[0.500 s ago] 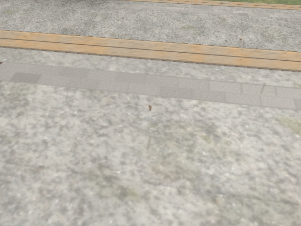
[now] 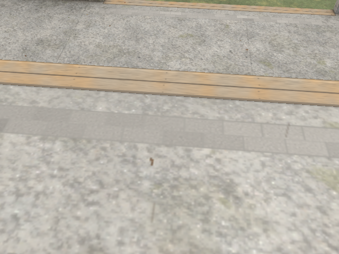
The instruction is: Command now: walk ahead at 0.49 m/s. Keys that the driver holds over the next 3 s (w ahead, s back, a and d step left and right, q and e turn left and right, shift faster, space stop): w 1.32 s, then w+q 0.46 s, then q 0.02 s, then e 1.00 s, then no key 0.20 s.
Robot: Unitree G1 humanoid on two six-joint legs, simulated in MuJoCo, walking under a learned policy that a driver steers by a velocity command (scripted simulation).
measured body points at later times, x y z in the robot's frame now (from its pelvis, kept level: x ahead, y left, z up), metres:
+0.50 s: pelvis +0.28 -0.08 +0.00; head +0.29 -0.10 +0.45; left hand +0.33 +0.18 -0.12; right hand +0.37 -0.35 -0.14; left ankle +0.29 +0.08 -0.66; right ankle +0.30 -0.16 -0.74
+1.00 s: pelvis +0.55 -0.01 -0.01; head +0.58 +0.00 +0.44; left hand +0.59 +0.25 -0.15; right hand +0.66 -0.28 -0.13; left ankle +0.61 +0.07 -0.74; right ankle +0.47 -0.17 -0.65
